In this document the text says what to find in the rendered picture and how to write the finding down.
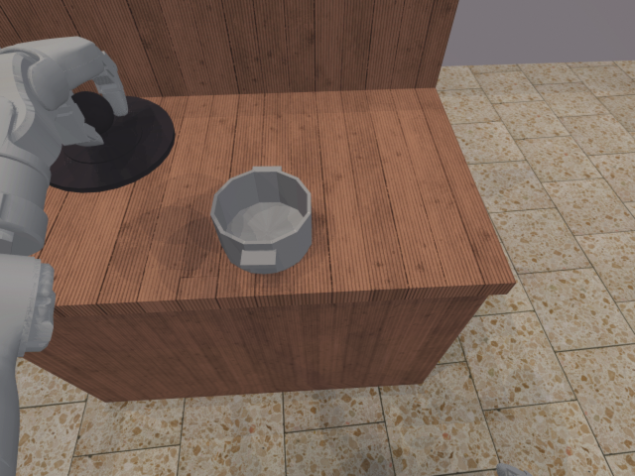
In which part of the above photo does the robot left upper arm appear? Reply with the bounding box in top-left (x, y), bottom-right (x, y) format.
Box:
top-left (0, 254), bottom-right (56, 476)

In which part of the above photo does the table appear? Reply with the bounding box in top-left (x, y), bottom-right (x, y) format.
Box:
top-left (0, 0), bottom-right (516, 403)

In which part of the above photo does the lid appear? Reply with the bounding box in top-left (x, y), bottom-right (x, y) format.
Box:
top-left (50, 96), bottom-right (176, 193)

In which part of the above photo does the left robot hand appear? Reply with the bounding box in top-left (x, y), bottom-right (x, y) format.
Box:
top-left (14, 37), bottom-right (128, 147)

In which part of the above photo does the pot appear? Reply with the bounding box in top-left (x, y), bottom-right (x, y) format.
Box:
top-left (210, 166), bottom-right (312, 274)

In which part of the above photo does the robot left forearm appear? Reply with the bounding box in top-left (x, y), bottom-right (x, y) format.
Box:
top-left (0, 46), bottom-right (69, 256)

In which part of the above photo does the knob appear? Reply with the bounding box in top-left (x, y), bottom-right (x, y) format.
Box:
top-left (71, 91), bottom-right (114, 134)

